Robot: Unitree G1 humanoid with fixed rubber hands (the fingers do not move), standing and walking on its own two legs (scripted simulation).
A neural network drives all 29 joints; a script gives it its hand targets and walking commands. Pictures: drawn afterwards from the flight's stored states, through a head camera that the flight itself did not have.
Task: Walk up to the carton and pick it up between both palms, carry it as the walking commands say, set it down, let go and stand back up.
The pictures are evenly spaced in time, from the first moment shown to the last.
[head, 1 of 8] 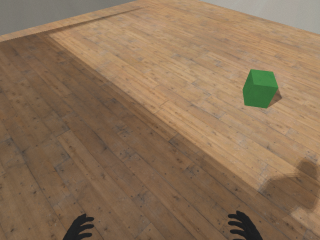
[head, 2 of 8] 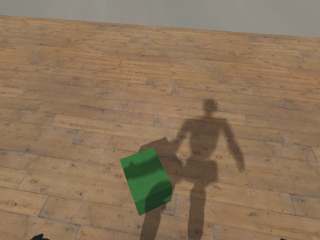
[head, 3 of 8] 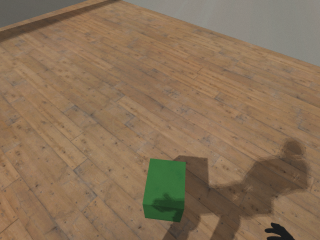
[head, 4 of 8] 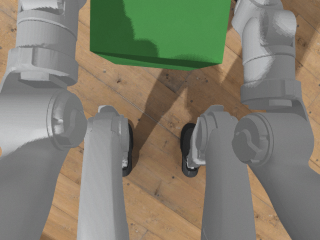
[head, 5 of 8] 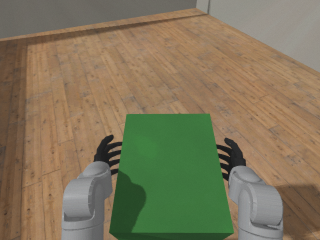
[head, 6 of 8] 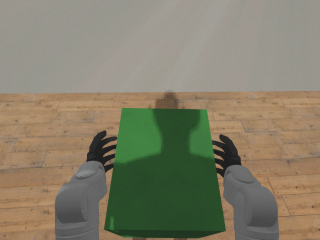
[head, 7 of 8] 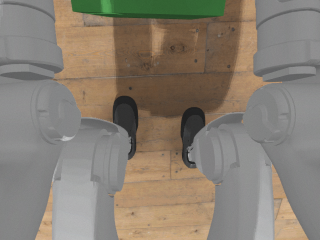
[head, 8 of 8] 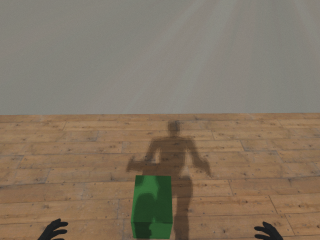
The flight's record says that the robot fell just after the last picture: no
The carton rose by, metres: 0.66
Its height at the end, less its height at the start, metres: +0.00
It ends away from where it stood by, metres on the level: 1.85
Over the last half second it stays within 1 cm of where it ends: yes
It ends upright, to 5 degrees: yes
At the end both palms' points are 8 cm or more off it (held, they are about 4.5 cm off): yes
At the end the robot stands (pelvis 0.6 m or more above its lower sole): yes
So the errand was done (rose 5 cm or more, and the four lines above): yes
